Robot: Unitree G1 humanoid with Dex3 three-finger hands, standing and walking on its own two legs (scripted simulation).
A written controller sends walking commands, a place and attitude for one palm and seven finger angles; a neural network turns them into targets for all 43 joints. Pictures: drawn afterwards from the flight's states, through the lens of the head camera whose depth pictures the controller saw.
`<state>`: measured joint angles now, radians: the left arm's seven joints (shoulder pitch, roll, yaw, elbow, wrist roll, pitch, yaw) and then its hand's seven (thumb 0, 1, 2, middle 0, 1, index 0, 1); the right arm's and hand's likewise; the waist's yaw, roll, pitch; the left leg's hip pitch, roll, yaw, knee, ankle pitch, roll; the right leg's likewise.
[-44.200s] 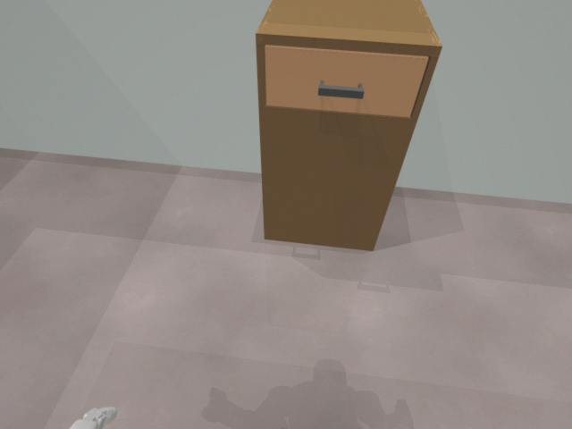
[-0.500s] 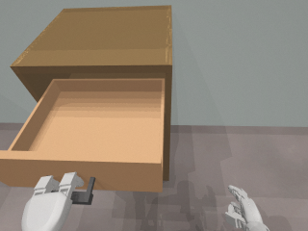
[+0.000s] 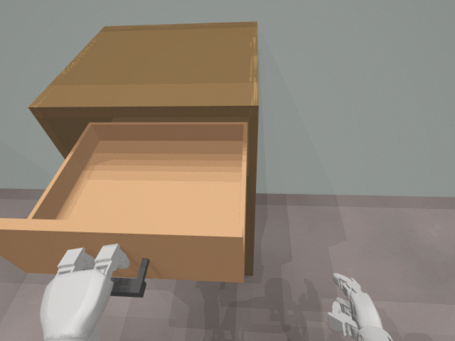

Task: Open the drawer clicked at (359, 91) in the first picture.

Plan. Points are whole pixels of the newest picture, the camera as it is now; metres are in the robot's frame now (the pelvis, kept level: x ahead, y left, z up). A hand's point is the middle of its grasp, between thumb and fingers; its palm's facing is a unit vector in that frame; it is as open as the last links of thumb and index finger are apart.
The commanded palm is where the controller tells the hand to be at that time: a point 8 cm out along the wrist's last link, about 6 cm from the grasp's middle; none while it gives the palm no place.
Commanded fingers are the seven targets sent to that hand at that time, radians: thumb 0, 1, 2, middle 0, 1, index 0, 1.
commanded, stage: lift the hand off the handle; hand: left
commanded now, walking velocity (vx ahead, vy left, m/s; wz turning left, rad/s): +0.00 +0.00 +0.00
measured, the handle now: (109, 274) +0.20 +0.24 +0.03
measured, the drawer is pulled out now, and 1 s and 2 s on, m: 0.28 0.27 0.27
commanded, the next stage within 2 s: draw the hand back to the body in 1.04 s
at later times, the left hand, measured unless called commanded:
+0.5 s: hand (82, 284) +0.16 +0.23 +0.10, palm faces +0.06 -0.11 -0.99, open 13.1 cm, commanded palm +0.13 +0.23 +0.17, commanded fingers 0.00 -0.50 0.30 -0.30 -1.20 -0.30 -1.20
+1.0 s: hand (62, 244) +0.18 +0.23 +0.18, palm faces +0.17 -0.10 -0.98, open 13.8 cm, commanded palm +0.13 +0.23 +0.23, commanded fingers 0.00 -0.50 0.30 -0.30 -1.20 -0.30 -1.20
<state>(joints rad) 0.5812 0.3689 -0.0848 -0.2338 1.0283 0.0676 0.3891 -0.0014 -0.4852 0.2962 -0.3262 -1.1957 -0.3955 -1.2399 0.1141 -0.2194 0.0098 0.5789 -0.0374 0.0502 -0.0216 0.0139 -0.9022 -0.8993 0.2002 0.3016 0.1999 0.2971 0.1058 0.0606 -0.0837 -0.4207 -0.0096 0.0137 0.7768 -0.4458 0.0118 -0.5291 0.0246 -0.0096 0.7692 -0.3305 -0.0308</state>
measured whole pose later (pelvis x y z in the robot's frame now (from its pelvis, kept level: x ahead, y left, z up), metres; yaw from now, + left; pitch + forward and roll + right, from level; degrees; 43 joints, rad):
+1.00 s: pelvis +0.00 +0.00 +0.03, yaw +0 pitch -4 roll +0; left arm 0.49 0.51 0.00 -0.64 0.86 0.26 0.03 0.00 -0.49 0.30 -0.32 -1.20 -0.32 -1.21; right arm 0.06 -0.26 0.07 0.54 0.04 0.14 0.01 0.01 -0.90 -0.90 0.20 0.30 0.20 0.30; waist 0.12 0.12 -0.01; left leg -0.08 -0.01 0.01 0.45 -0.30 0.01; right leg -0.19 0.03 -0.01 0.45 -0.20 -0.02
